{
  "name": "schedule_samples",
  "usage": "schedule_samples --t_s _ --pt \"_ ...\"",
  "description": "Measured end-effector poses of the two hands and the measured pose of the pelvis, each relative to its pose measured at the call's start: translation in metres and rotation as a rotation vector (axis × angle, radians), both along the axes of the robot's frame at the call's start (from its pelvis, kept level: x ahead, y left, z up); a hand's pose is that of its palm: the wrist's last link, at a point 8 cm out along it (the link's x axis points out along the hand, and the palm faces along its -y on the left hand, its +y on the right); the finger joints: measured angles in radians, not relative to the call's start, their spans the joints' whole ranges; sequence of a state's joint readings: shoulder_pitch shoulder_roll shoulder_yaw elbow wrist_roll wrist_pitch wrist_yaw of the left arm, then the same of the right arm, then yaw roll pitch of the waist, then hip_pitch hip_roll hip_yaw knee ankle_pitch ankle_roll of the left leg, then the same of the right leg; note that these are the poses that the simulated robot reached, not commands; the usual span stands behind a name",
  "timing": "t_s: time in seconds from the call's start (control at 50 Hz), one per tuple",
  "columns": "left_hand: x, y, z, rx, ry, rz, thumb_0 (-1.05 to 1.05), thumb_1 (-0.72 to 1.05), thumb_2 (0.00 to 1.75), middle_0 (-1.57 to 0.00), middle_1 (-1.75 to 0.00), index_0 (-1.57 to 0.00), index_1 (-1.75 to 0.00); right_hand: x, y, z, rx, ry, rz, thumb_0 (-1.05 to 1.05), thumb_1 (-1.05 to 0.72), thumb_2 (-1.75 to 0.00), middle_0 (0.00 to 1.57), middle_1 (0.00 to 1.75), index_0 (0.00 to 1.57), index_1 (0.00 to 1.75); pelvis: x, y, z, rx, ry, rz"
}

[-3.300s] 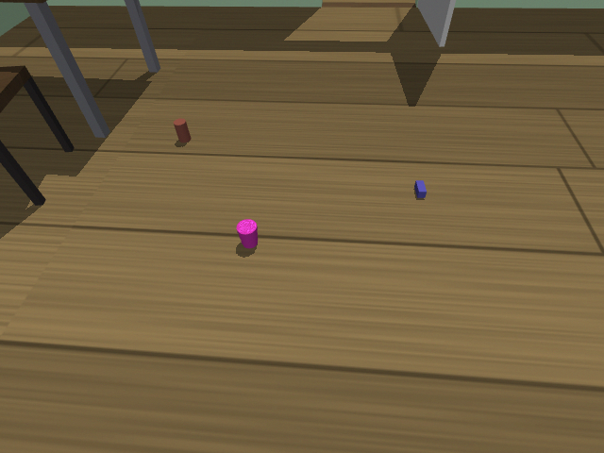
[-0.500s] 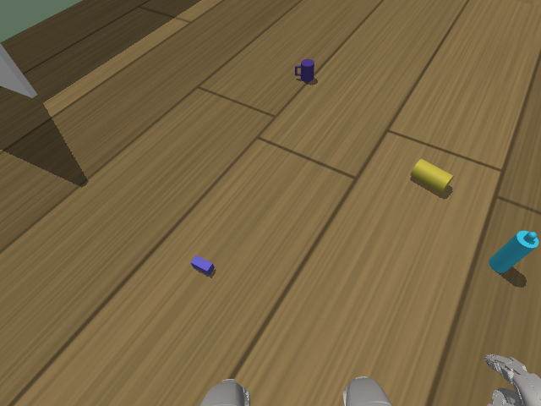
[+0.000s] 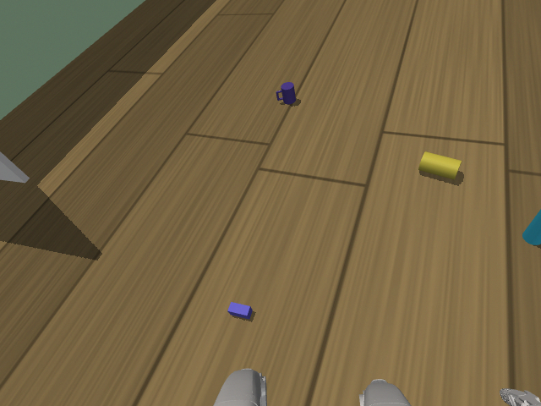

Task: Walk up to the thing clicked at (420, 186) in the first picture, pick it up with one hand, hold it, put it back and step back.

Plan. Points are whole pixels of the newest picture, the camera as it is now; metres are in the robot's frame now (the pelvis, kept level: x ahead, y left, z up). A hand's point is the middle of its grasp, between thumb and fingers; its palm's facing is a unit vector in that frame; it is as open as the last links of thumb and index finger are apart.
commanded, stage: walk up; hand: left
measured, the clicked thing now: (240, 310) +0.54 +0.28 -0.72
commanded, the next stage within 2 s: none
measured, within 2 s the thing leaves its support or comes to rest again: neither
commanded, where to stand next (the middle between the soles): +0.11 +0.16 m, yaw -15 degrees
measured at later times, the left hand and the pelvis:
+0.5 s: hand out of the picture +0.14 +0.50 -0.13, palm faces -0.21 -0.87 -0.45, open 7.4 cm; pelvis +0.01 +0.23 +0.01, yaw -9 degrees
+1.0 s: hand (87, 359) +0.24 +0.39 -0.12, palm faces -0.34 -0.86 -0.37, open 7.4 cm; pelvis +0.04 +0.20 +0.02, yaw -17 degrees
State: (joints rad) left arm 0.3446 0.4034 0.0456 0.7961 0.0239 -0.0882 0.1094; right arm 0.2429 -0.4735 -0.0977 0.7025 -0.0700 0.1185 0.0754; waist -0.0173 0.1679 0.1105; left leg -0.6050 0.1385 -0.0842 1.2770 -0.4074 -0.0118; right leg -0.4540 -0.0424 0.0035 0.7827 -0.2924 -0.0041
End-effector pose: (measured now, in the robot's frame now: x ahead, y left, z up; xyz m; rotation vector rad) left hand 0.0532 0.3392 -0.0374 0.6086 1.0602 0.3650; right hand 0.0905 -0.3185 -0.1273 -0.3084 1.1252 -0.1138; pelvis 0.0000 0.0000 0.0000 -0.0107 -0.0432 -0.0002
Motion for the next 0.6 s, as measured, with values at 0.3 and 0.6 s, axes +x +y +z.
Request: schedule_samples --t_s 0.3,0.6 --pt "0.029 0.204 -0.053 0.031 0.1 -0.017 0.01 0.9 0.89 -0.2 -0.3 -0.2 -0.3 -0.058 0.15 0.006 -0.121 0.04 -0.143 0.0 -0.91 -0.9 0.2 0.3 0.2 0.3 -0.003 0.177 -0.027 -0.02 0.012 -0.109" --pt "0.117 0.189 -0.062 -0.261 0.136 -0.221 0.0 0.9 0.9 -0.2 -0.3 -0.2 -0.3 -0.144 0.258 0.049 -0.123 0.177 -0.363 0.01 -0.9 -0.9 0.21 0.3 0.2 0.3 0.021 0.242 0.017 0.008 0.018 -0.204"
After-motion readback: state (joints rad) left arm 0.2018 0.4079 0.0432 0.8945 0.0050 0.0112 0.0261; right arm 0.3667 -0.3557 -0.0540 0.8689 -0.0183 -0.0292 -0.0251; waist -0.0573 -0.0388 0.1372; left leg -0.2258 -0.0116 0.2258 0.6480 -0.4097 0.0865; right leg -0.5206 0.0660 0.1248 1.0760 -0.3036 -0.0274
